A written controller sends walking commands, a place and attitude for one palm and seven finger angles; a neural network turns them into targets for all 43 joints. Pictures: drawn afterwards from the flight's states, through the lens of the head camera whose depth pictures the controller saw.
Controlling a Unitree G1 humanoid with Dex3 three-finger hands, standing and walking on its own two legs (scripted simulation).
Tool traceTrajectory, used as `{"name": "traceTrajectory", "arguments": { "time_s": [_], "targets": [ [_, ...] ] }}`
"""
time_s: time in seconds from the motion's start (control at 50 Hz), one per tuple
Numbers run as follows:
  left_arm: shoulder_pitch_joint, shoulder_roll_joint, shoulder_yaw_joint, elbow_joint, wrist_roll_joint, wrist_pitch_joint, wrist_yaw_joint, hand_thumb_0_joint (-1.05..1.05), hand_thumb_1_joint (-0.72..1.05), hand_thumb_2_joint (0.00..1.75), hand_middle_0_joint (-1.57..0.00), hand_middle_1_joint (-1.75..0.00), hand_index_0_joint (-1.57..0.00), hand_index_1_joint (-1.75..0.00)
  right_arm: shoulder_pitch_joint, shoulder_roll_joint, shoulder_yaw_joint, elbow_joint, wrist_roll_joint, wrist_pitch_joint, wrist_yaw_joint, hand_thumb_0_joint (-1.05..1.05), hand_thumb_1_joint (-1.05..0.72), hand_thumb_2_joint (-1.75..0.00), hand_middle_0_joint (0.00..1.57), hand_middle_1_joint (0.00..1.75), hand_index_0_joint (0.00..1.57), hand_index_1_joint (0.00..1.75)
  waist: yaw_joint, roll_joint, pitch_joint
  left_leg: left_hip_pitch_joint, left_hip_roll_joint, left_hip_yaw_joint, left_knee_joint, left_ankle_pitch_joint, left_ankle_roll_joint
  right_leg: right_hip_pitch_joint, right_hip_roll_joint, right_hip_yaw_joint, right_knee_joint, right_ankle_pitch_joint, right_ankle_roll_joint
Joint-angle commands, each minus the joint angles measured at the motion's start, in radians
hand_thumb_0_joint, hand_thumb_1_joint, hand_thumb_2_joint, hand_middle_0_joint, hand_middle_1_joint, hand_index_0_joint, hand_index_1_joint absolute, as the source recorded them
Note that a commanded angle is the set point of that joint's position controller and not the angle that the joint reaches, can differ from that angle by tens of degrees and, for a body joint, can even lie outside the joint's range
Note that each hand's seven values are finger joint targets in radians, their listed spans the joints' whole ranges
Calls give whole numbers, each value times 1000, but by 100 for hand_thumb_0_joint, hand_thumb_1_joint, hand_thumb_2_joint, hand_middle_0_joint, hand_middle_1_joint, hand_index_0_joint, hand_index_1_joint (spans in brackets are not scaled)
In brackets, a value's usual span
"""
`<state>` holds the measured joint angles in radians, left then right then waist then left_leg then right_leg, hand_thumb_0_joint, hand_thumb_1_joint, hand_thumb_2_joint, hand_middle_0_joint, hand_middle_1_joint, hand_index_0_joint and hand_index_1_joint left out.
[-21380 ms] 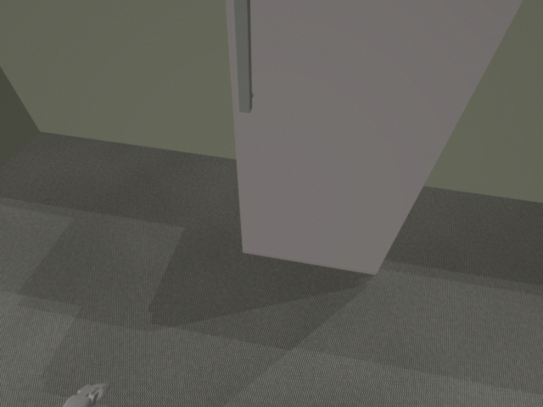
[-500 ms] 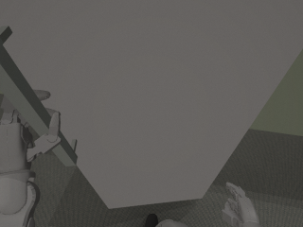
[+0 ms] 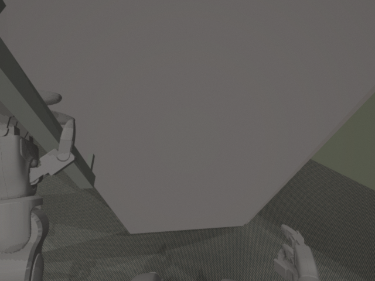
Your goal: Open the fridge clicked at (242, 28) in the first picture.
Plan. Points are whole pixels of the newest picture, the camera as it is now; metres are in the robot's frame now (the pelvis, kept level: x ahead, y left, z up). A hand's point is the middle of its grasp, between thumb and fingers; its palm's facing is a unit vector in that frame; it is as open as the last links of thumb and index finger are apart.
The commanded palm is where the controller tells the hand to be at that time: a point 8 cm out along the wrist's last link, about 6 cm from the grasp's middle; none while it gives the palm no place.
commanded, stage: walk backward, drawing the door open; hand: left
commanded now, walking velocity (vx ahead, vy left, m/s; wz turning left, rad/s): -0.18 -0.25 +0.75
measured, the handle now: (55, 122) +0.31 +0.21 +0.20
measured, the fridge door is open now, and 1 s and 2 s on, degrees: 37 76 78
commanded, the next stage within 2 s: stop walking and hold the door back in 0.98 s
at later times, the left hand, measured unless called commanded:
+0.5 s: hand out of the picture +0.12 +0.12 +0.19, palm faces +0.59 -0.77 -0.24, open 7.1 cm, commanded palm +0.06 +0.15 +0.19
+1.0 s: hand out of the picture +0.00 +0.01 +0.20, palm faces +0.68 -0.70 -0.19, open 7.2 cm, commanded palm -0.06 +0.02 +0.19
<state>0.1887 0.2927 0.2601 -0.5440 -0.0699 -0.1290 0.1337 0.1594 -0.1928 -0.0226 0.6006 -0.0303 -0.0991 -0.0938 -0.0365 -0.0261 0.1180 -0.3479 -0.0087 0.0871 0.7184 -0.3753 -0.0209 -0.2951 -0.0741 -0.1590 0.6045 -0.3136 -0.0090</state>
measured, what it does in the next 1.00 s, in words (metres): steps to the right, turning left: left foot, then right foot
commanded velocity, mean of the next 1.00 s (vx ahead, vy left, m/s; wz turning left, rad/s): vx -0.18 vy -0.22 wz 0.71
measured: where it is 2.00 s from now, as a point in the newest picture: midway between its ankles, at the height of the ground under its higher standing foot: outside the picture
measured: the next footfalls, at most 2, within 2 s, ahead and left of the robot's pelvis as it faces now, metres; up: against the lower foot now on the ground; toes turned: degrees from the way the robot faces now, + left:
left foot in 0.02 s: +0.03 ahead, +0.08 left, +0.00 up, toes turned +5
right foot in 0.40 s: -0.01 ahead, -0.26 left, +0.00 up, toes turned +12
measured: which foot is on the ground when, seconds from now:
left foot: up 0.00-0.00, down 0.02-0.40, up 0.42-0.70, down 0.72-1.00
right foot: down 0.00-0.02, up 0.04-0.38, down 0.40-0.70, up 0.72-1.00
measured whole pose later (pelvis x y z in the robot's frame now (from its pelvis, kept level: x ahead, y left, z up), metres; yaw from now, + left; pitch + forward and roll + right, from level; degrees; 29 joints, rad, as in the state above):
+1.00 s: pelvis -0.14 -0.29 +0.02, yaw +37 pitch -1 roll -5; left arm 0.07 0.29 0.10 -0.47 -0.04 -0.08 0.08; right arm 0.16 -0.11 0.02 0.62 0.00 -0.13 -0.03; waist 0.00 0.05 0.14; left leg -0.30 0.12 -0.15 0.41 -0.11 -0.06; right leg -0.41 -0.02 0.01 0.81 -0.37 0.07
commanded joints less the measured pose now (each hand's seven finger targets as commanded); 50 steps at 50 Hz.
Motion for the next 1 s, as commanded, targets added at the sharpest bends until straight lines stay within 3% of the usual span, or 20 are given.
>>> {"name": "traceTrajectory", "arguments": {
  "time_s": [0.0, 0.02, 0.04, 0.16, 0.3, 0.34, 0.36, 0.38, 0.42, 0.46, 0.52, 0.58, 0.64, 0.66, 0.68, 0.7, 0.72, 0.74, 0.84, 0.98],
  "targets": [
    [-201, 128, 29, -292, 13, -117, 1, 0, 90, 90, -45, -140, -45, -140, -15, -136, -54, -154, 3, -69, -10, 0, -90, -90, 20, 30, 20, 30, 17, 382, -385, 627, 465, -606, -403, 1087, 154, -372, 59, 75, 504, -269, 75],
    [-256, 168, 49, -295, 50, -136, -11, 0, 90, 90, -45, -140, -45, -140, -2, -104, -35, -125, 0, -79, 17, 0, -90, -90, 20, 30, 20, 30, 21, 302, -393, 645, 520, -686, -330, 1255, 223, -408, 68, 207, 612, -355, 57],
    [-325, 205, 72, -346, 50, -144, -22, 0, 90, 90, -45, -140, -45, -140, -45, -97, -28, -117, 3, -89, 32, 0, -90, -90, 20, 30, 20, 30, 9, 210, -369, 595, 479, -624, -342, 1123, 197, -431, 68, 227, 656, -261, 52],
    [-304, 138, 25, -251, 42, -79, -17, 0, 90, 90, -45, -140, -45, -140, -66, -99, -49, -84, 36, -84, 37, 0, -90, -90, 20, 30, 20, 30, 22, 319, -294, 265, 244, -284, -384, 482, 118, -159, 75, 168, 418, 7, 81],
    [-302, 185, 80, -169, 21, -59, 4, 0, 90, 90, -45, -140, -45, -140, -98, -115, -34, -114, 36, -81, 28, 0, -90, -90, 20, 30, 20, 30, 37, 379, -234, -27, 226, -355, -468, -84, 129, 149, 141, 93, 66, -97, 80],
    [-307, 188, 81, -175, 20, -64, 0, 0, 90, 90, -45, -140, -45, -140, -106, -92, -28, -123, 32, -82, 32, 0, -90, -90, 20, 30, 20, 30, 56, 219, -260, -93, 124, -314, -326, -125, 76, 299, 114, 94, -204, -5, 64],
    [-298, 228, 106, -186, 27, -61, 0, 0, 90, 90, -45, -140, -45, -140, -92, -57, -23, -116, 34, -77, 32, 0, -90, -90, 20, 30, 20, 30, 53, -14, -274, -51, 6, -194, -70, -124, 18, 228, -23, 203, -363, 20, 20],
    [-283, 300, 161, -198, 31, -57, -1, 0, 90, 90, -45, -140, -45, -140, -132, -31, -22, -125, 34, -67, 26, 0, -90, -90, 20, 30, 20, 30, 77, -327, -261, -162, -82, -92, 359, -214, -29, 125, -266, 465, -421, 8, -88],
    [-314, 299, 197, -179, 28, -60, 16, 0, 90, 90, -45, -140, -45, -140, -110, -54, -13, -95, 12, -59, 21, 0, -90, -90, 20, 30, 20, 30, 60, -133, -307, -216, -5, -170, 632, -210, -15, 74, -367, 387, -333, 211, -151],
    [-284, 249, 172, -256, 25, -77, -7, 0, 90, 90, -45, -140, -45, -140, -133, -49, -25, -120, 14, -46, 17, 0, -90, -90, 20, 30, 20, 30, 41, -125, -296, -239, 22, -103, 616, -131, -42, 215, -263, 228, -233, 414, -136],
    [-203, 217, 153, -228, 22, -86, -1, 0, 90, 90, -45, -140, -45, -140, -128, -35, -4, -148, 4, -31, -2, 0, -90, -90, 20, 30, 20, 30, 61, -100, -300, -136, 26, -5, 322, -151, -31, 278, -233, 114, -186, 623, -130],
    [-210, 175, 100, -239, 26, -81, -4, 0, 90, 90, -45, -140, -45, -140, -85, -39, -13, -149, -11, -43, -17, 0, -90, -90, 20, 30, 20, 30, 71, -153, -320, -75, 23, 32, 106, -170, -14, 284, -261, 139, -160, 716, -156],
    [-216, 143, 42, -247, 19, -73, -11, 0, 90, 90, -45, -140, -45, -140, -24, -59, -21, -153, -7, -41, -18, 0, -90, -90, 20, 30, 20, 30, 27, -45, -370, 103, 13, 51, -224, 61, -11, 230, -204, 84, -13, 685, -110],
    [-246, 128, 14, -259, 13, -71, -14, 0, 90, 90, -45, -140, -45, -140, 11, -76, -33, -153, -1, -40, -19, 0, -90, -90, 20, 30, 20, 30, -15, 37, -397, 320, 47, -19, -332, 251, 7, 60, -158, 44, 166, 581, -57],
    [-269, 109, -16, -280, 9, -82, -19, 0, 90, 90, -45, -140, -45, -140, -4, -120, -50, -166, -1, -52, -18, 0, -90, -90, 20, 30, 20, 30, -9, 270, -365, 514, 317, -394, -398, 710, 104, -265, -8, 0, 397, 74, 37],
    [-281, 121, -47, -269, 36, -101, -31, 0, 90, 90, -45, -140, -45, -140, -8, -129, -45, -148, 1, -57, -2, 0, -90, -90, 20, 30, 20, 30, 23, 399, -360, 606, 545, -718, -390, 1178, 204, -419, 44, 110, 536, -365, 75],
    [-275, 143, -10, -253, 66, -115, -46, 0, 90, 90, -45, -140, -45, -140, -27, -118, -39, -129, -2, -66, 26, 0, -90, -90, 20, 30, 20, 30, 31, 275, -340, 582, 550, -672, -352, 1146, 254, -441, 43, 201, 591, -316, 55],
    [-379, 166, -22, -377, 52, -120, -72, 0, 90, 90, -45, -140, -45, -140, -82, -94, -31, -132, 4, -76, 33, 0, -90, -90, 20, 30, 20, 30, 12, 234, -301, 461, 488, -628, -382, 958, 211, -413, 16, 231, 584, -236, 66],
    [-308, 76, -75, -251, 49, -77, -56, 0, 90, 90, -45, -140, -45, -140, -59, -106, -52, -87, 28, -81, 45, 0, -90, -90, 20, 30, 20, 30, 26, 277, -268, 234, 280, -286, -393, 503, 112, -158, 47, 173, 368, 16, 81],
    [-324, 90, -51, -208, 22, -59, -35, 0, 90, 90, -45, -140, -45, -140, -105, -100, -29, -123, 36, -76, 44, 0, -90, -90, 20, 30, 20, 30, 43, 300, -282, 25, 245, -357, -415, 59, 118, 162, 125, 93, -22, -80, 83]
  ]
}}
